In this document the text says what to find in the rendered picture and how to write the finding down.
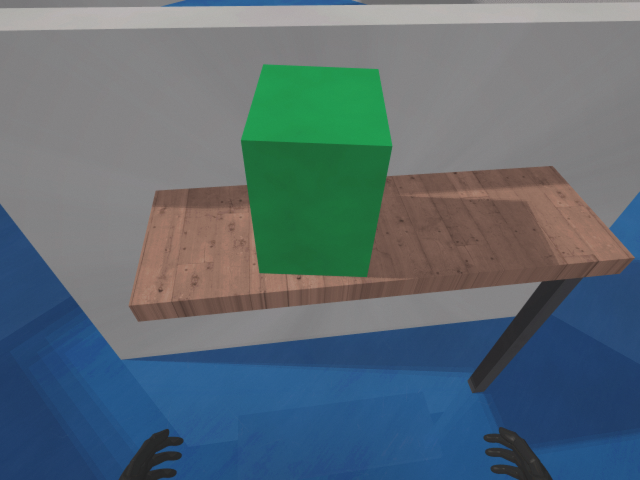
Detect table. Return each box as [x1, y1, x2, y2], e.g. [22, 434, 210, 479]
[129, 166, 635, 393]

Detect robot right hand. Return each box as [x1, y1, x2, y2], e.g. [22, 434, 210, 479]
[483, 427, 553, 480]

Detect robot left hand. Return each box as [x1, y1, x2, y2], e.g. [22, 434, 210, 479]
[119, 429, 184, 480]

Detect carton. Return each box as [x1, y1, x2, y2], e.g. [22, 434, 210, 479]
[241, 64, 392, 277]

